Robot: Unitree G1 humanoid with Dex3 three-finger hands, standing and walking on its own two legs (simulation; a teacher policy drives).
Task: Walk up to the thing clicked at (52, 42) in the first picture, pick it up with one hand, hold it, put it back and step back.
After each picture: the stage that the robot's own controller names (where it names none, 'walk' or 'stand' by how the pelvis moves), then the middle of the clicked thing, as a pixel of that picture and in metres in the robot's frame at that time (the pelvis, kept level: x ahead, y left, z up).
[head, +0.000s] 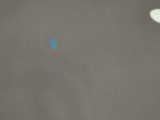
stand; (53, 43) +1.29 +0.31 -0.72
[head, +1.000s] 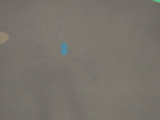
walk; (64, 49) +1.18 +0.15 -0.70
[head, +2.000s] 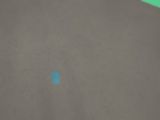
walk; (55, 77) +0.76 +0.19 -0.70
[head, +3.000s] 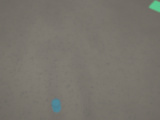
stand; (56, 105) +0.50 +0.17 -0.70
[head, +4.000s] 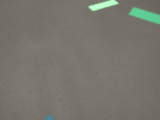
stand; out of the picture +0.46 +0.22 -0.72
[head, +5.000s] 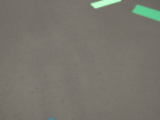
stand; out of the picture +0.42 +0.21 -0.73
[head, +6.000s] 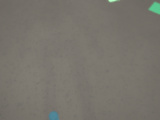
stand; (54, 118) +0.40 +0.18 -0.71
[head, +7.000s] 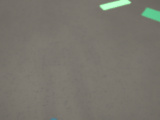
stand; out of the picture +0.42 +0.20 -0.72
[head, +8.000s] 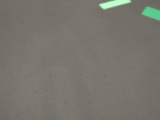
stand; out of the picture +0.41 +0.21 -0.72
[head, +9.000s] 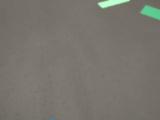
stand; out of the picture +0.40 +0.21 -0.72
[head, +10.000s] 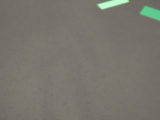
go down; out of the picture +0.40 +0.21 -0.72
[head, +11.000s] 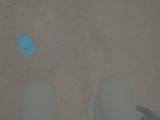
go down; (26, 46) +0.50 +0.20 -0.36
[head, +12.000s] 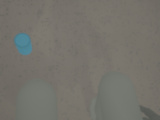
approach; (23, 44) +0.51 +0.19 -0.31
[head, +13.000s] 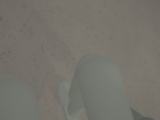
close in; out of the picture +0.50 +0.24 -0.24
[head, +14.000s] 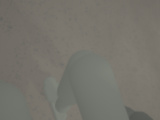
close; out of the picture +0.49 +0.26 -0.24
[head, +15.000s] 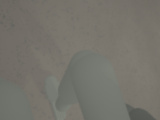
lift; out of the picture +0.47 +0.25 -0.25
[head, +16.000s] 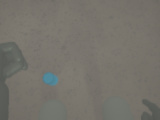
lift; (50, 79) +0.45 +0.16 -0.47
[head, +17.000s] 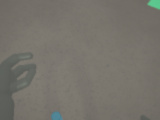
lift; (56, 118) +0.41 +0.16 -0.67
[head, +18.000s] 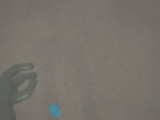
stand; (54, 110) +0.42 +0.17 -0.65
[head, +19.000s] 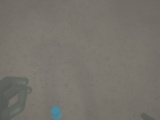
stand; (56, 112) +0.40 +0.15 -0.63
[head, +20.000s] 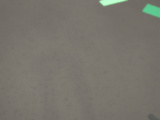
stand; out of the picture +0.40 +0.15 -0.65
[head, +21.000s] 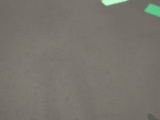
stand; out of the picture +0.39 +0.15 -0.65
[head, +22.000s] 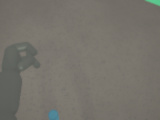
crouch; (53, 116) +0.40 +0.16 -0.66
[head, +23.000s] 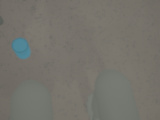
lower; (21, 49) +0.49 +0.17 -0.32
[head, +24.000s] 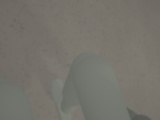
lower; out of the picture +0.48 +0.22 -0.25
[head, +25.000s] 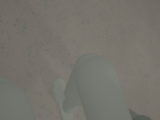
lower; out of the picture +0.48 +0.23 -0.25
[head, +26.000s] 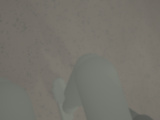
lower; out of the picture +0.48 +0.23 -0.25
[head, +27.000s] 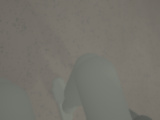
lower; out of the picture +0.48 +0.23 -0.26
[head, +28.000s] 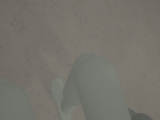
open; out of the picture +0.48 +0.23 -0.25
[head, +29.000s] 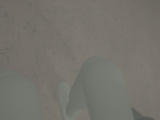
stand; out of the picture +0.47 +0.22 -0.25
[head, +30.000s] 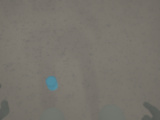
stand; (52, 83) +0.45 +0.15 -0.53
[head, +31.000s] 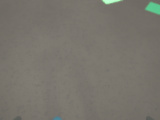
stand; out of the picture +0.41 +0.15 -0.66
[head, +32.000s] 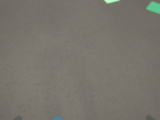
stand; out of the picture +0.41 +0.16 -0.66
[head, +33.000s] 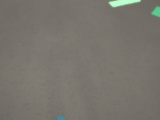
stand; out of the picture +0.42 +0.14 -0.70
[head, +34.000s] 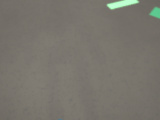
stand; out of the picture +0.41 +0.17 -0.72
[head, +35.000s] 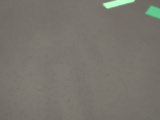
stand; out of the picture +0.39 +0.18 -0.72
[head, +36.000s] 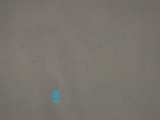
walk; (56, 96) +0.47 +0.13 -0.71
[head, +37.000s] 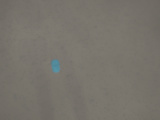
walk; (55, 66) +0.76 +0.21 -0.70
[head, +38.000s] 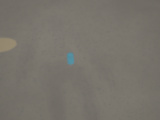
stand; (70, 58) +1.06 +0.16 -0.70
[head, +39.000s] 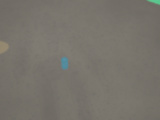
stand; (64, 63) +1.01 +0.17 -0.72
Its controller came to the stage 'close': yes
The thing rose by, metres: 0.01
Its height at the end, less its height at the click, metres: +0.00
